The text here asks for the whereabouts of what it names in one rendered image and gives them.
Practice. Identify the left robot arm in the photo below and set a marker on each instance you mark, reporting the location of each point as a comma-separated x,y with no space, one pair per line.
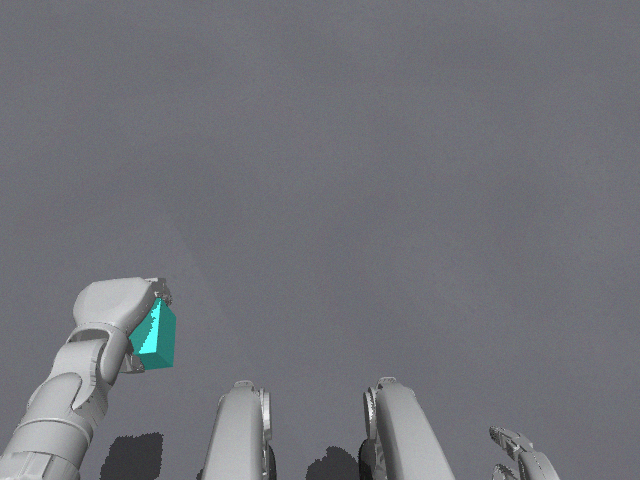
51,439

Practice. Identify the right robot hand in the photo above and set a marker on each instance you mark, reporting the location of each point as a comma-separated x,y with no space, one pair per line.
533,465

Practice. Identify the left robot hand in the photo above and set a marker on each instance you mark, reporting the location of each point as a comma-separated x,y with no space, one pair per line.
123,303

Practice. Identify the cube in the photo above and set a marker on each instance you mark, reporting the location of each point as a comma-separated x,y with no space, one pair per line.
154,339

